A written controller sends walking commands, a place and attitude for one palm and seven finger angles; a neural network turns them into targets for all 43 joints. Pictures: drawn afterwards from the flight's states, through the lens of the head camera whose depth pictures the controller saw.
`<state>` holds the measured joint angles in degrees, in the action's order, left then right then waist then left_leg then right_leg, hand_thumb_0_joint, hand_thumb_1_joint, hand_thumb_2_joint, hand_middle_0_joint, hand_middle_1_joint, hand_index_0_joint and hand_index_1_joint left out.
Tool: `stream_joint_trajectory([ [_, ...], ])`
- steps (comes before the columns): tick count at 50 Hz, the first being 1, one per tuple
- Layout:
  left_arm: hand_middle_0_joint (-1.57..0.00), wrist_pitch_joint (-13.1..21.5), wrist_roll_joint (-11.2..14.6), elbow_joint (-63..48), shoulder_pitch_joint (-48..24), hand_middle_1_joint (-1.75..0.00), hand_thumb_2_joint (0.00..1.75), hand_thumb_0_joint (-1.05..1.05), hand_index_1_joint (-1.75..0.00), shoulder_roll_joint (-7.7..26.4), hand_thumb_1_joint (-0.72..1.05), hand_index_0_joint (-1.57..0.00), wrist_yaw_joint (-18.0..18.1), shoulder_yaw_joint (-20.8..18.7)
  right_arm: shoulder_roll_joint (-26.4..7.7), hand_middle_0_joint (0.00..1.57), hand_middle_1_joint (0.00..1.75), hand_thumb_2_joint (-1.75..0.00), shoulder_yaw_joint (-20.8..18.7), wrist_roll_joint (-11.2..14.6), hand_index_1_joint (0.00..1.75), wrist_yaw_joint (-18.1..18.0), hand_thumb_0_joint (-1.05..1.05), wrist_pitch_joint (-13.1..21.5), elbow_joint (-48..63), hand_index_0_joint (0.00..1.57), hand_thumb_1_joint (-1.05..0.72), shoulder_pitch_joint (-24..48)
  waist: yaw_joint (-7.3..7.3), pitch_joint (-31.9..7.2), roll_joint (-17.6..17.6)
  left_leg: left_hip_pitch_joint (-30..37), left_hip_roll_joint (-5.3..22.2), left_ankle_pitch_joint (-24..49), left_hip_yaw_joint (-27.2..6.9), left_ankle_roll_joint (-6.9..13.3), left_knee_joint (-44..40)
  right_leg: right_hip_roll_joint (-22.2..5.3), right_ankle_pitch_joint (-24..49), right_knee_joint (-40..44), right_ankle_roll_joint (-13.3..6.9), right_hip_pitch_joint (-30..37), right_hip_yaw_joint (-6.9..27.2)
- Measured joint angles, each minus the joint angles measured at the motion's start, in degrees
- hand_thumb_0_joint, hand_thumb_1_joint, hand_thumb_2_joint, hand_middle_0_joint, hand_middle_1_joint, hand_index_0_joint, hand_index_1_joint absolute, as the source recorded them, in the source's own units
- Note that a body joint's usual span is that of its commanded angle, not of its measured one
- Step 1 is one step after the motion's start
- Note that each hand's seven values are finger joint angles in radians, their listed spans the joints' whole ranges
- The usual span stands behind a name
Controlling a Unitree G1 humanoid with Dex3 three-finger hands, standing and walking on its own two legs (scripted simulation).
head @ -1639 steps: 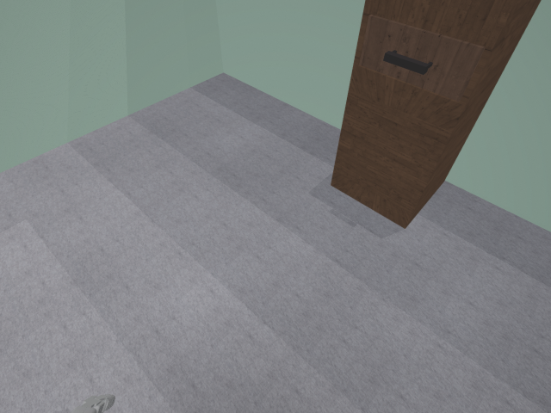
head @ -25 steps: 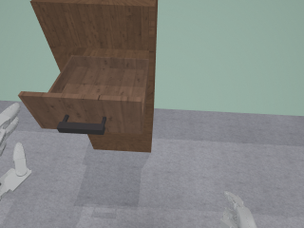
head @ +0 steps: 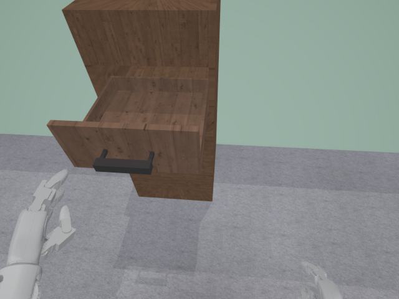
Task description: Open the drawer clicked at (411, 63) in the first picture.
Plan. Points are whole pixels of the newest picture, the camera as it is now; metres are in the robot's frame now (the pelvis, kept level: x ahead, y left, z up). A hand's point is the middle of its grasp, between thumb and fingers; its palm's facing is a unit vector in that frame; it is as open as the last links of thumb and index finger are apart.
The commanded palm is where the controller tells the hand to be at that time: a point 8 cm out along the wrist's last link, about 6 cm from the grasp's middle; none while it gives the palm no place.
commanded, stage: let the arm hang, fingers relaxed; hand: left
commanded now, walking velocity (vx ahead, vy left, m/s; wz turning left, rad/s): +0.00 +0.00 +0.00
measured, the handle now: (125, 159) +0.45 +0.23 -0.01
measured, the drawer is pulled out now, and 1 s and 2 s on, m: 0.30 0.30 0.30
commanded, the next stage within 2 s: look to check the result in 1.02 s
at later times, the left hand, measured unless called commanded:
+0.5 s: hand out of the picture -0.03 +0.19 -0.16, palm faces +0.05 -0.97 -0.25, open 7.3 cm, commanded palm none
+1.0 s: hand out of the picture -0.02 +0.14 -0.17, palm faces +0.05 -0.98 -0.17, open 7.4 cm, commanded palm none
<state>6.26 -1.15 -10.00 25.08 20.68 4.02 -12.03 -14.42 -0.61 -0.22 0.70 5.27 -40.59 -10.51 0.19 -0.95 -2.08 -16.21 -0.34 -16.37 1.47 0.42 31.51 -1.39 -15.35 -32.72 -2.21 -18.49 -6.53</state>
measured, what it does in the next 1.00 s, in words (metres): stands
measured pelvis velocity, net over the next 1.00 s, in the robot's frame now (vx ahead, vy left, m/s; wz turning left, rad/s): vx -0.01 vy -0.01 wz -0.02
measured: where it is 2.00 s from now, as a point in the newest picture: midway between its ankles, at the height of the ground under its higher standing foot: outside the picture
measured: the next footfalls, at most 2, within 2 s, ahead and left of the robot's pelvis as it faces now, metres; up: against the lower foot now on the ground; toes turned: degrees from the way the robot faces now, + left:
none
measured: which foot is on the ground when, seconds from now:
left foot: down 0.00-1.00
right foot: down 0.00-1.00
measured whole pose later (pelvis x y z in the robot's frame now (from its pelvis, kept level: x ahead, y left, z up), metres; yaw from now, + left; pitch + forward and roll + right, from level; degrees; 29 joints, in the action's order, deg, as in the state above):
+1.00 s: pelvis -0.01 -0.01 +0.01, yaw -1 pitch -2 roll +0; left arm -0.8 -0.5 65.3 16.5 6.1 1.6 -1.6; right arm -5.5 -0.3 -1.1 -2.1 -1.2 -63.7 -21.2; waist -0.2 2.7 -1.0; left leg -10.4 1.6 -12.3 1.6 -0.8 24.7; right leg 1.1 -10.2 -23.8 -3.8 -12.0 -6.5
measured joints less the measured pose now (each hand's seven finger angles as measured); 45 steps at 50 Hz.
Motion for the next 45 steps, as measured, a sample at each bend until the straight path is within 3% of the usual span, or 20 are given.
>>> stream_joint_trajectory([
  [3,-0.2,-6.7,-0.6,21.9,-6.8,-0.3,0.9,0.01,-0.3,-4.2,0.9,-0.2,-2.3,4.6,-0.4,0.2,0.3,-0.89,0.2,-0.6,0.3,0.2,0.01,-2.6,-3.2,0.2,-0.9,1.8,-0.47,0.4,-1.3,-1.3,-0.5,-0.9,0.5,0.4,2.0,-0.6,-1.2,-2.9,0.0,-1.8,0.5],
  [5,-0.2,-9.2,-0.8,33.1,-8.7,-0.3,0.9,0.01,-0.3,-6.6,0.9,-0.2,-3.2,7.2,0.4,0.2,0.3,-0.89,0.5,-0.6,0.3,0.0,0.01,-3.9,-4.4,0.2,-0.91,1.8,-1.09,1.7,-0.8,-1.1,-0.4,-1.1,0.6,0.3,2.6,-0.6,-1.5,-3.4,-0.1,-1.6,0.6],
  [10,-0.2,-10.8,-0.2,51.2,-8.8,-0.3,0.89,0.02,-0.3,-11.6,0.91,-0.2,-4.1,12.0,3.3,0.2,0.3,-0.89,1.1,-1.0,0.3,-0.6,0.01,-6.2,-8.2,0.2,-0.91,-1.5,-1.45,4.9,3.4,0.9,-0.2,-0.8,-0.2,-0.3,2.0,-0.3,-1.3,-2.5,-0.6,0.8,-0.1],
  [11,-0.2,-10.4,0.7,53.2,-8.8,-0.3,0.89,0.0,-0.3,-12.3,0.94,-0.2,-3.1,10.7,3.8,0.2,0.3,-0.89,1.2,-1.0,0.3,-0.8,0.01,-6.5,-9.2,0.2,-0.91,-2.5,-1.15,5.3,3.8,1.2,0.0,-0.5,-0.6,-0.3,1.5,-0.1,-0.8,-1.5,-0.6,1.4,-0.5],
  [14,-0.21,-9.4,0.6,58.0,-9.5,-0.3,0.89,-0.03,-0.3,-10.8,0.99,-0.21,-2.7,9.9,4.8,0.2,0.3,-0.89,1.4,-1.1,0.3,-1.2,0.01,-7.3,-12.6,0.2,-0.91,-4.8,0.27,6.1,4.2,2.1,0.8,0.9,-1.4,-0.6,-0.5,0.9,1.3,2.3,-0.8,3.3,-1.4],
  [17,-0.21,-8.9,0.5,62.6,-9.0,-0.3,0.89,-0.02,-0.3,-9.9,0.99,-0.21,-3.0,10.0,5.0,0.2,0.3,-0.89,1.0,-1.0,0.3,-1.6,0.01,-7.7,-15.0,0.2,-0.91,-6.3,0.67,6.2,3.2,2.8,1.1,1.9,-1.5,-0.6,-2.2,1.4,3.1,5.3,-0.9,4.6,-1.6],
  [28,-0.2,-8.2,0.6,72.8,-6.4,-0.3,0.89,0.0,-0.3,-10.8,0.92,-0.2,-2.9,10.5,5.8,0.19,0.3,-0.89,0.4,-0.8,0.3,-2.2,0.01,-7.1,-19.7,0.2,-0.91,-8.8,0.22,4.6,-0.3,5.2,1.1,3.9,-0.2,-0.4,-6.2,1.6,5.1,8.6,-0.8,6.2,-0.2],
  [45,-0.2,-7.2,0.6,75.2,-8.7,-0.3,0.89,0.01,-0.3,-14.6,0.92,-0.2,-2.4,10.8,8.8,0.19,0.3,-0.89,0.6,-0.9,0.3,-2.7,0.0,-6.4,-22.8,0.2,-0.91,-10.2,-0.36,3.4,0.9,6.1,1.7,4.2,0.3,-1.0,-7.0,2.3,5.2,8.7,-1.4,6.5,0.2],
])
